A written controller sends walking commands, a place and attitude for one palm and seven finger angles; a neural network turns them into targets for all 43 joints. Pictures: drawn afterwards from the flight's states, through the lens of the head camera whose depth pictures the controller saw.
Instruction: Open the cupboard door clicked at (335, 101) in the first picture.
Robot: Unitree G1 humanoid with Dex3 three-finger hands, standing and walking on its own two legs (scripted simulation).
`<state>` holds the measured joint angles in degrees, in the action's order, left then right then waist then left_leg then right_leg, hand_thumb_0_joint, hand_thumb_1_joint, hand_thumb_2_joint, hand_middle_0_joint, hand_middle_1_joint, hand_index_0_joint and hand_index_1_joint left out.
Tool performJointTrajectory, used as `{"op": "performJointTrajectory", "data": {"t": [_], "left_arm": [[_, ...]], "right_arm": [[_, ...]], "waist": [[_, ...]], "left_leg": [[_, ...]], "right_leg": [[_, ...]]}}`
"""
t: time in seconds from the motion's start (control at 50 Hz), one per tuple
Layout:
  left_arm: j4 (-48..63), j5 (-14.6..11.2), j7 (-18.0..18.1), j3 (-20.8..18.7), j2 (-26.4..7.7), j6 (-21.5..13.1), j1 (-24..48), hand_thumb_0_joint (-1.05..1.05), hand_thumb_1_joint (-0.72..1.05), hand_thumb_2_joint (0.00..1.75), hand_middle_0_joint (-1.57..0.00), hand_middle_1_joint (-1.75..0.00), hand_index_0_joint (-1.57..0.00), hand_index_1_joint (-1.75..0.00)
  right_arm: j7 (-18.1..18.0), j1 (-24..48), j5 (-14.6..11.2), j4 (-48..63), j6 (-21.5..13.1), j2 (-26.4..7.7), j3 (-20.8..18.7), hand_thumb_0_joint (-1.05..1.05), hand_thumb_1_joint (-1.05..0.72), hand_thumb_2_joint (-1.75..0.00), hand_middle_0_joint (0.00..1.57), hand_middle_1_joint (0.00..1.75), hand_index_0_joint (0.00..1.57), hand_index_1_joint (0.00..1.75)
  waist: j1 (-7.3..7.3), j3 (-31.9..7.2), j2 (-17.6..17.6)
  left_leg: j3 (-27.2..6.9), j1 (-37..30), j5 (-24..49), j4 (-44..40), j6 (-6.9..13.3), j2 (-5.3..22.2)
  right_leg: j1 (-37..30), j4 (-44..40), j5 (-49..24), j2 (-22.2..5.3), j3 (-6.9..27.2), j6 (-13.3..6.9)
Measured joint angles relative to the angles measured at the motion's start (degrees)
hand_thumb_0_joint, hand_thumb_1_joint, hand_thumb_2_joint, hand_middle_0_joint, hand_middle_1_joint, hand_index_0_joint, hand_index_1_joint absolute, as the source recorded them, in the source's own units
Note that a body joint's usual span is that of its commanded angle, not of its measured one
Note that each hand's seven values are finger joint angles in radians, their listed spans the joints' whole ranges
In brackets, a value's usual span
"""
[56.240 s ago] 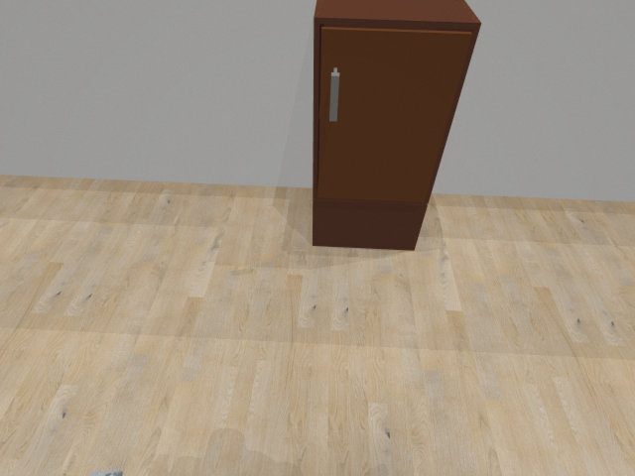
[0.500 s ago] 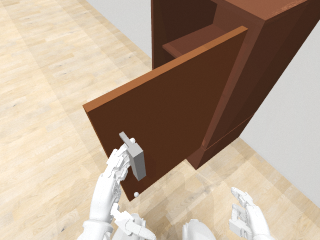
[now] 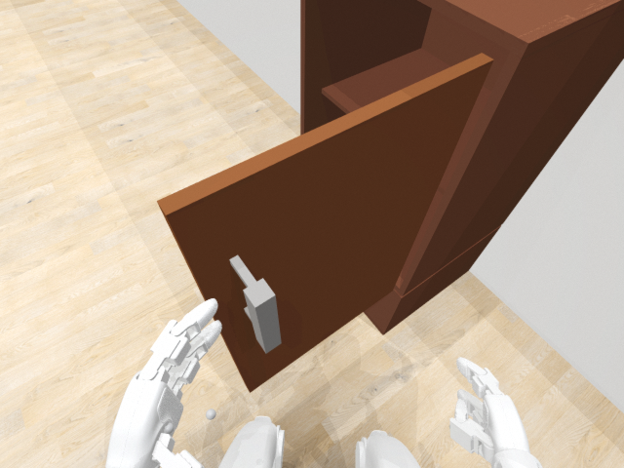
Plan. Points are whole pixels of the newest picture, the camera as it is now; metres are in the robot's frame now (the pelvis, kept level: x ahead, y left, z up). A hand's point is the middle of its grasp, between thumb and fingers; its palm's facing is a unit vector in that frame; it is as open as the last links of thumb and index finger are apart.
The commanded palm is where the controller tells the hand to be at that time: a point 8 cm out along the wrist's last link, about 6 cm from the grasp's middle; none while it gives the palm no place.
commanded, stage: slide the hand sideways off the handle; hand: left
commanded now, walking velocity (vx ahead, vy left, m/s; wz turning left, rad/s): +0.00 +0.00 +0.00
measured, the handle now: (255, 306) +0.29 +0.09 +0.06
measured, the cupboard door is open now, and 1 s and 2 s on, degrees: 90 90 90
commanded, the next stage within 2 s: draw the hand back to the body in 0.24 s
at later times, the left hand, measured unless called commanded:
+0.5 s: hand (157, 427) +0.16 +0.16 +0.08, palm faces -0.06 -1.00 -0.02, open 16.3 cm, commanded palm +0.13 +0.22 +0.09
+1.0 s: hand (50, 389) +0.17 +0.22 +0.15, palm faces +0.17 -0.94 -0.29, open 15.2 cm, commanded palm +0.14 +0.27 +0.19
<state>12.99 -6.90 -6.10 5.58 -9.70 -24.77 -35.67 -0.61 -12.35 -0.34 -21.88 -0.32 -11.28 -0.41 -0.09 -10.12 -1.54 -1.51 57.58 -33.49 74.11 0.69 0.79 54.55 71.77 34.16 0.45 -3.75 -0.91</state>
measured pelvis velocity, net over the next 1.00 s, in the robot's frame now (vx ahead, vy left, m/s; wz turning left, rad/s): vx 0.02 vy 0.02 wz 0.01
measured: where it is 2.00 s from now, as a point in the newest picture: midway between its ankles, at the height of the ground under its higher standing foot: outside the picture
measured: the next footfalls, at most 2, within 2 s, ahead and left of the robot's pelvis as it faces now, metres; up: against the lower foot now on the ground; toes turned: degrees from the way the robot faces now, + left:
none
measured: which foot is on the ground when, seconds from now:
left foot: down 0.00-1.00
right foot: down 0.00-1.00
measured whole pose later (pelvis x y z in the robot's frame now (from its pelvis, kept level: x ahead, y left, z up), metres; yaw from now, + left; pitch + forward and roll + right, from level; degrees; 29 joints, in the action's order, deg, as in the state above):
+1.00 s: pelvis +0.02 +0.02 +0.07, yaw +0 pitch +6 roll -3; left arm 28.7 -5.5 3.3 -6.5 -18.5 -0.5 -42.1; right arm -6.3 -16.8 -2.6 -22.1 -1.3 -11.9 2.1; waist -1.1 -9.2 -2.8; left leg -0.8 33.9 -27.0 54.3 2.4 0.3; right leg 29.7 49.0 25.7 0.4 -2.9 1.0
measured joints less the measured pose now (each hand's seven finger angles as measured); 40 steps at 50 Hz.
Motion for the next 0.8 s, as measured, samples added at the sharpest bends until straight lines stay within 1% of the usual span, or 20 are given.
{"op": "performJointTrajectory", "data": {"t": [0.14, 0.22, 0.28, 0.38, 0.44, 0.5, 0.62, 0.7, 0.8], "left_arm": [[-0.2, -4.1, -3.5, -5.4, -1.0, -0.2, -1.0, -0.01, -0.49, 0.30, -0.16, -0.30, -0.19, -0.31], [0.4, -5.6, -6.0, -6.4, -1.8, 0.1, -1.9, -0.01, -0.49, 0.30, -0.15, -0.30, -0.17, -0.30], [1.1, -6.1, -7.0, -6.3, -2.0, 0.5, -2.2, -0.01, -0.49, 0.30, -0.15, -0.30, -0.16, -0.30], [2.0, -5.7, -6.3, -5.3, -1.7, 1.5, -1.7, -0.01, -0.50, 0.30, -0.15, -0.30, -0.16, -0.30], [3.8, -5.2, -5.2, -5.3, -2.5, 3.2, -1.4, -0.01, -0.50, 0.30, -0.15, -0.30, -0.16, -0.30], [6.0, -5.3, -4.4, -6.4, -3.6, 5.1, -1.6, -0.01, -0.49, 0.30, -0.15, -0.30, -0.16, -0.30], [8.1, -6.7, -4.3, -8.9, -4.6, 8.3, -2.7, -0.01, -0.49, 0.30, -0.15, -0.30, -0.16, -0.30], [8.3, -7.4, -5.2, -10.0, -5.4, 9.8, -3.3, -0.01, -0.49, 0.30, -0.15, -0.30, -0.15, -0.30], [9.4, -8.7, -6.0, -12.0, -6.5, 10.9, -3.9, -0.01, -0.49, 0.30, -0.15, -0.30, -0.16, -0.30]], "right_arm": [[-1.1, 0.3, -0.6, -0.7, -0.3, -0.2, -0.4, 0.01, -0.90, -0.90, 0.20, 0.30, 0.20, 0.30], [-1.6, 0.3, -0.9, -0.9, -0.7, -0.3, -0.5, 0.01, -0.90, -0.90, 0.20, 0.30, 0.20, 0.30], [-1.7, 0.2, -1.0, -0.8, -1.2, -0.4, -0.6, 0.01, -0.90, -0.90, 0.20, 0.30, 0.20, 0.30], [-1.8, -0.1, -1.0, -0.2, -1.6, -0.3, -0.4, 0.01, -0.90, -0.90, 0.20, 0.30, 0.20, 0.30], [-1.9, -0.6, -1.2, 0.1, -1.0, 0.0, -0.2, 0.01, -0.90, -0.90, 0.20, 0.30, 0.20, 0.30], [-2.2, -1.2, -1.7, 0.2, -0.2, 0.4, 0.3, 0.01, -0.90, -0.90, 0.20, 0.30, 0.20, 0.30], [-2.6, -3.0, -2.3, 0.6, 0.1, 0.5, 1.7, 0.01, -0.90, -0.90, 0.20, 0.30, 0.20, 0.30], [-2.7, -4.0, -2.4, 0.9, -0.8, -0.1, 2.0, 0.01, -0.90, -0.90, 0.20, 0.30, 0.20, 0.30], [-2.6, -4.4, -2.7, 0.6, -2.3, -0.9, 1.8, 0.01, -0.90, -0.90, 0.20, 0.30, 0.20, 0.30]], "waist": [[-0.61, -0.3, 0.0], [-0.68, -0.6, -0.2], [-0.61, -0.7, -0.4], [-0.46, -0.8, -0.5], [-0.62, -0.6, -0.4], [-0.58, -0.3, -0.6], [0.18, 0.1, -1.2], [0.47, 0.2, -1.2], [0.42, 0.4, -1.1]], "left_leg": [[-0.7, 1.0, -0.2, 1.1, -0.2, 0.1], [-1.0, 1.5, -0.1, 1.7, -0.1, 0.1], [-1.0, 1.8, -0.1, 2.1, 0.1, 0.1], [-0.9, 2.3, 0.0, 2.6, 0.4, 0.0], [-0.8, 1.6, 0.2, 2.3, 0.6, 0.0], [-0.7, -0.6, 0.6, 0.8, 0.8, 0.1], [-0.7, -6.3, 2.4, -4.5, 1.1, -0.1], [-0.6, -9.5, 3.4, -7.5, 1.3, -0.2], [-0.4, -12.9, 3.9, -10.1, 1.5, -0.2]], "right_leg": [[0.6, 0.7, 0.1, 0.1, -0.7, -0.2], [0.8, 0.9, 0.0, 0.2, -0.9, -0.1], [1.1, 1.1, -0.1, 0.2, -1.0, 0.0], [1.4, 1.4, -0.4, 0.1, -0.9, 0.4], [0.7, 1.0, -0.7, 0.1, -0.7, 0.5], [-1.5, -0.9, -1.4, 0.2, -0.6, 0.8], [-7.5, -6.8, -3.5, 0.2, -0.6, 1.1], [-10.8, -10.0, -4.6, 0.1, -0.4, 1.4], [-14.4, -13.0, -5.4, 0.2, -0.3, 1.5]]}}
